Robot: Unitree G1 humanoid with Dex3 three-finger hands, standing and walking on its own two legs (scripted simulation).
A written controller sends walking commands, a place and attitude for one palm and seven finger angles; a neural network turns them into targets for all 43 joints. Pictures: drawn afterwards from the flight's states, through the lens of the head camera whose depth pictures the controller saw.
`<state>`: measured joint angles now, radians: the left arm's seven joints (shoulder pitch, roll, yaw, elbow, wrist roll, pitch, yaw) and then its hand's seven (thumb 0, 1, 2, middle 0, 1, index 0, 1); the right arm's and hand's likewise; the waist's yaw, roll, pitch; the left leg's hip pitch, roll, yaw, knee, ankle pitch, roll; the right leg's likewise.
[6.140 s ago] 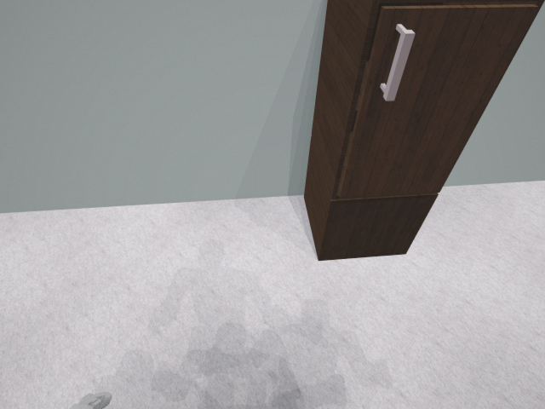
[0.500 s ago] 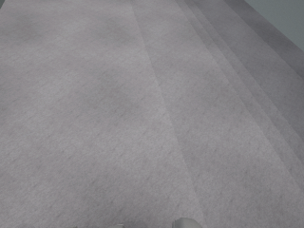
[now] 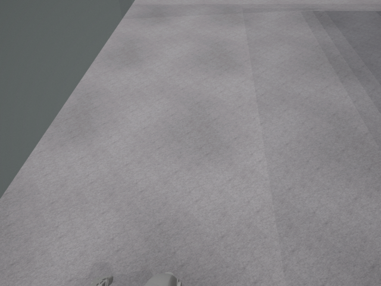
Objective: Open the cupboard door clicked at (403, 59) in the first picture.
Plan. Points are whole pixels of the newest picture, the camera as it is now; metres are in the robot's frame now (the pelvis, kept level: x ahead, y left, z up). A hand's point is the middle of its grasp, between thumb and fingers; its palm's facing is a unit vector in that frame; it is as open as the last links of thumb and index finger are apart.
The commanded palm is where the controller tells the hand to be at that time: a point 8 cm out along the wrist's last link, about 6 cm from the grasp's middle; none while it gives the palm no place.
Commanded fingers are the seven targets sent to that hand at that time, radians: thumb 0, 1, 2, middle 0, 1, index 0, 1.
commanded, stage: turn to face it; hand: left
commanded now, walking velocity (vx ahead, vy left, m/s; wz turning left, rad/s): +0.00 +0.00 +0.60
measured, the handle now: out of the picture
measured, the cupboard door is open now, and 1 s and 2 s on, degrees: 0 0 0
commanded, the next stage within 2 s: none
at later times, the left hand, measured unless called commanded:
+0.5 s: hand out of the picture -0.06 +0.26 -0.18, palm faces +0.36 -0.89 -0.27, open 7.4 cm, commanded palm none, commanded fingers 0.00 0.90 0.90 -0.20 -0.30 -0.20 -0.30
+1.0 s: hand out of the picture -0.01 +0.22 -0.14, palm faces +0.56 -0.78 -0.28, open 7.3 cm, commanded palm none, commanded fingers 0.00 0.90 0.90 -0.20 -0.30 -0.20 -0.30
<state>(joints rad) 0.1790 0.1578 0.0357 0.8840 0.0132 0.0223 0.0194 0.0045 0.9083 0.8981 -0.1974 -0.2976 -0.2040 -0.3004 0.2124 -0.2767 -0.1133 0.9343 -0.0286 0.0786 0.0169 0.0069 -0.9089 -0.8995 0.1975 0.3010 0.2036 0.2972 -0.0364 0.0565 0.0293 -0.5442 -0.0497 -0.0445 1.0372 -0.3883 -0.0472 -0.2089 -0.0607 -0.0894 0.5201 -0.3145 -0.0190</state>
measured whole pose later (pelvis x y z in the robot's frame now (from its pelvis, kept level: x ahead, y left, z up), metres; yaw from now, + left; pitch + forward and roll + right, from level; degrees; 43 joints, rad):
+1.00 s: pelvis +0.01 +0.00 +0.00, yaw +37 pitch +0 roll +2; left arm 0.18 0.17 0.02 0.85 0.02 0.01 0.02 0.00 0.91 0.90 -0.20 -0.30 -0.21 -0.30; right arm 0.22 -0.28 -0.10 0.94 -0.02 0.08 0.03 0.01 -0.91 -0.90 0.20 0.30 0.20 0.30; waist -0.05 0.05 0.06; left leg -0.51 -0.01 -0.01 1.18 -0.39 -0.07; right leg -0.19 -0.10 -0.15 0.52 -0.31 0.00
